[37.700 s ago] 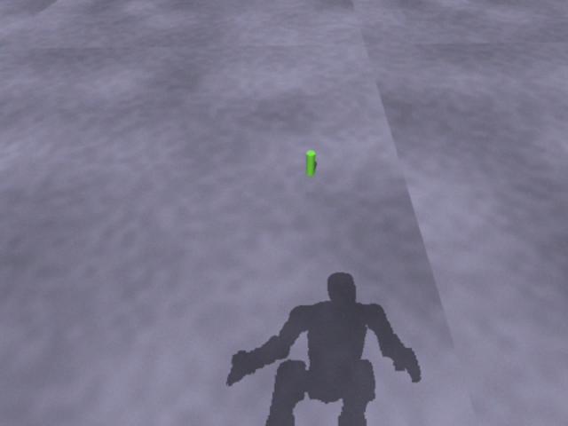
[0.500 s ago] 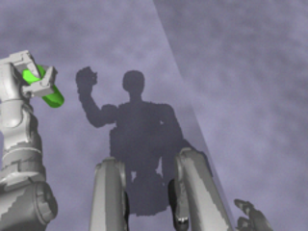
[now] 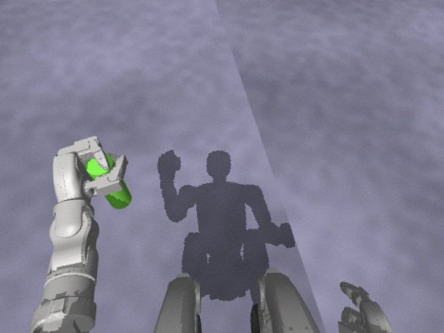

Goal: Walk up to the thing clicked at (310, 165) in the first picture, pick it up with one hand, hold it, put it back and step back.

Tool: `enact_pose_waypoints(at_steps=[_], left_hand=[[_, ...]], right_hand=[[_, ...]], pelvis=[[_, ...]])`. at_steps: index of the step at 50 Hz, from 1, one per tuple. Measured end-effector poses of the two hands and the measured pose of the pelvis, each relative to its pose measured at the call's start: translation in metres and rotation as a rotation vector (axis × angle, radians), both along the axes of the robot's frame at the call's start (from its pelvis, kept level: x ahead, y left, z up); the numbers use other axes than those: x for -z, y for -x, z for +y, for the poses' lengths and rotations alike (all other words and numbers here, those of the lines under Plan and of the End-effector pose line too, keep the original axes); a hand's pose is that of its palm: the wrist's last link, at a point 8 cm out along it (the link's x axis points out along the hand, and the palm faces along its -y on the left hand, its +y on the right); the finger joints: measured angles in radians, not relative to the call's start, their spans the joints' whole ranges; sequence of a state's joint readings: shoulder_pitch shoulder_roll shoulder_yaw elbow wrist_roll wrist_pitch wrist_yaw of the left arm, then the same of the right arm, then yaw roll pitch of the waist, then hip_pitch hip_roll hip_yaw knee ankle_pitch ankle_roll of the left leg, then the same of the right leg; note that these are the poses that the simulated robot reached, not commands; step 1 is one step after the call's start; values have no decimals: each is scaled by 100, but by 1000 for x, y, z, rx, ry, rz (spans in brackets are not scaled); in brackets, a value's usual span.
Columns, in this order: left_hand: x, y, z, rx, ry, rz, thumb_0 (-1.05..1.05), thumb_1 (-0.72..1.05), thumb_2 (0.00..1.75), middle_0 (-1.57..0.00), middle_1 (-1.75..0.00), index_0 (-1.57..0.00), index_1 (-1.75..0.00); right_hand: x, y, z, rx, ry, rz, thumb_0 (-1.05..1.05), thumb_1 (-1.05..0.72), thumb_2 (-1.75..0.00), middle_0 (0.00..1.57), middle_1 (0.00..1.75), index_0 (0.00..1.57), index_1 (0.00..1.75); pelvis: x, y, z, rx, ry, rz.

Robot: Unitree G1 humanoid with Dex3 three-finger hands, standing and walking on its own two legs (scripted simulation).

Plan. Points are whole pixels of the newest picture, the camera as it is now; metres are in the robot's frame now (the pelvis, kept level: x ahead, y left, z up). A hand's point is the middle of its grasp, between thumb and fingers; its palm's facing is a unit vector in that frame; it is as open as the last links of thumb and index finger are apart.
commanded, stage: lift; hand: left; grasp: from the side
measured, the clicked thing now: (111, 183) +0.40 +0.23 -0.03
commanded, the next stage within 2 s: hold in 0.90 s
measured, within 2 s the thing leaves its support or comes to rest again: neither
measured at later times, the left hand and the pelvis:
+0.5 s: hand (101, 142) +0.39 +0.19 +0.12, palm faces +0.21 -0.98 -0.02, open 4.1 cm; pelvis +0.03 +0.00 +0.08, yaw +1 degrees
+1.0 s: hand (99, 129) +0.39 +0.18 +0.15, palm faces +0.23 -0.97 -0.01, open 4.2 cm; pelvis +0.04 +0.00 +0.11, yaw +1 degrees
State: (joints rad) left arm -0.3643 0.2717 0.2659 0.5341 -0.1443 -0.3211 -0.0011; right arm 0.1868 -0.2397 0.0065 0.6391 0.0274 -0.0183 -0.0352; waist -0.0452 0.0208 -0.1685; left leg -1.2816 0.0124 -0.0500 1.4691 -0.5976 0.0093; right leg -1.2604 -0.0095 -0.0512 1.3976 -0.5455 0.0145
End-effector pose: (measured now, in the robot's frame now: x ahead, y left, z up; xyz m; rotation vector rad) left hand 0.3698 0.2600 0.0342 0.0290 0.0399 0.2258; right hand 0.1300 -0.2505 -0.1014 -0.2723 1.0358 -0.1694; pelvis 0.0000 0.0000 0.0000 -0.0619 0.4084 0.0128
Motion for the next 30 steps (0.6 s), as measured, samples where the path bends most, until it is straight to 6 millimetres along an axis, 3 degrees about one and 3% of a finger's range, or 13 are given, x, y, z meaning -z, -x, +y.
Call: enact_pose_waypoints(at_steps=[11,30], left_hand=[[-47,4,-10,27,0,-5,3,15,109,-94,-109,-138,-141],[-99,7,-22,13,7,-25,3,15,108,-94,-110,-135,-139]], right_hand=[[-47,-4,0,-9,-6,-20,1,-91,-90,20,30,20,30],[-85,-12,10,-11,-43,-23,1,-91,-90,20,30,20,30]], pelvis=[[-44,-12,1,-2,-9,-85],[-86,-31,-1,-4,-24,-180]])
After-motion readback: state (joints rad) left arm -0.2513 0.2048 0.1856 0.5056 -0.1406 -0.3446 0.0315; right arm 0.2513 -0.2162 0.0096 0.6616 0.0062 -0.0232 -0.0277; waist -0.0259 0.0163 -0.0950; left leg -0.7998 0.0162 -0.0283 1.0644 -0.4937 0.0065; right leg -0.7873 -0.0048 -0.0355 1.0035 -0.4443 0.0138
